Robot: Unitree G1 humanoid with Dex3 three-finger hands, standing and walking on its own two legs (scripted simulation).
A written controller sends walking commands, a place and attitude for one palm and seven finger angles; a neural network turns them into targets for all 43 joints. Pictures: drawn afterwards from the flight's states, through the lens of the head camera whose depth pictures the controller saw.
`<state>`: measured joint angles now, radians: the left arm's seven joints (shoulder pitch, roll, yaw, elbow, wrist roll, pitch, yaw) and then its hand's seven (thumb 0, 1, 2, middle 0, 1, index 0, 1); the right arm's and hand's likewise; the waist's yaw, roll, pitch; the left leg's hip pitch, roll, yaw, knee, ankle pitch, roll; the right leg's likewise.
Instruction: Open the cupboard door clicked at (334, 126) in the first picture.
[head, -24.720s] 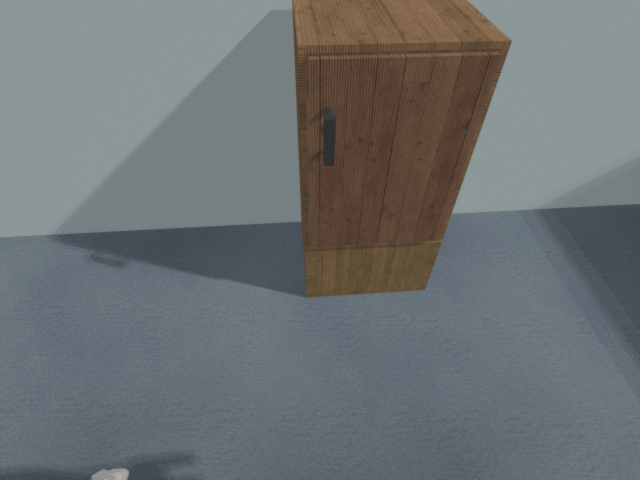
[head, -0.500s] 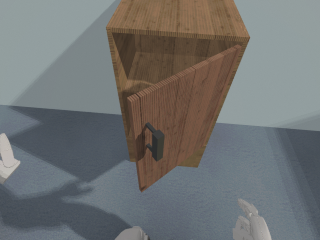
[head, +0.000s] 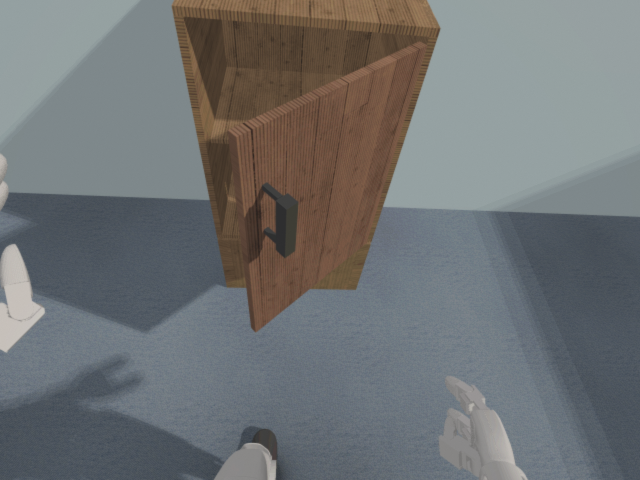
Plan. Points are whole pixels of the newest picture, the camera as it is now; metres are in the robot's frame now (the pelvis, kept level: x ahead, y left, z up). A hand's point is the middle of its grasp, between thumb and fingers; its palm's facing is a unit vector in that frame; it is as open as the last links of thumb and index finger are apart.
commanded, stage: stop stepping back and stand still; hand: left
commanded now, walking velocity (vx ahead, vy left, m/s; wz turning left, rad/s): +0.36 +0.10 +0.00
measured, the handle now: (277, 220) +0.49 +0.11 -0.02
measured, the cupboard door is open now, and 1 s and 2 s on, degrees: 43 43 43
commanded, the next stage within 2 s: let the arm hang, fingers relaxed in 0.76 s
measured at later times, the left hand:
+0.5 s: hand out of the picture +0.13 +0.29 +0.17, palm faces +0.51 -0.77 -0.37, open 7.4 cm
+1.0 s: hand (80, 471) +0.12 +0.27 -0.03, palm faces +0.22 -0.90 -0.39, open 7.4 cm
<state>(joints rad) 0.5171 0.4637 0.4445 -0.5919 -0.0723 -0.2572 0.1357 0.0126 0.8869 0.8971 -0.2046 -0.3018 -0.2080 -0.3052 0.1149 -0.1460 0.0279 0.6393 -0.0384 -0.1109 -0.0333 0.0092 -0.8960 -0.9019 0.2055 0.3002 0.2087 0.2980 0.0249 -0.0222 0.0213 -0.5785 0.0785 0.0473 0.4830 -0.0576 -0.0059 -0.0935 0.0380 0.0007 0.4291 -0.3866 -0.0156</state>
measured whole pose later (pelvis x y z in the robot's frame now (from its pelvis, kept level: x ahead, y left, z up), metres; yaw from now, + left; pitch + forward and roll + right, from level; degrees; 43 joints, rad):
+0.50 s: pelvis -0.06 +0.02 +0.00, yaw +3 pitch -2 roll -1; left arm 0.48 0.37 0.40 -0.43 -0.02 -0.22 0.16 0.01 0.88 0.90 -0.21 -0.30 -0.21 -0.31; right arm 0.29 -0.24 -0.03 0.70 0.00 -0.13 -0.09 0.01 -0.90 -0.90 0.20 0.30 0.20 0.30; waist 0.00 -0.03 -0.02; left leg -0.33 0.01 0.03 0.60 -0.23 0.02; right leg -0.18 -0.02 0.00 0.61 -0.39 0.02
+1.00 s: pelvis -0.07 +0.02 +0.00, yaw +4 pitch +1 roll +1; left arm 0.25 0.28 0.15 0.31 0.02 0.01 0.04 0.00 0.90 0.90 -0.19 -0.30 -0.20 -0.30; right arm 0.17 -0.27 -0.01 0.80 -0.04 -0.04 -0.01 0.01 -0.90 -0.90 0.20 0.30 0.21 0.30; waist -0.02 0.03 -0.01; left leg -0.37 -0.04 0.00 0.60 -0.24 0.03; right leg -0.35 -0.01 0.01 0.78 -0.46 -0.01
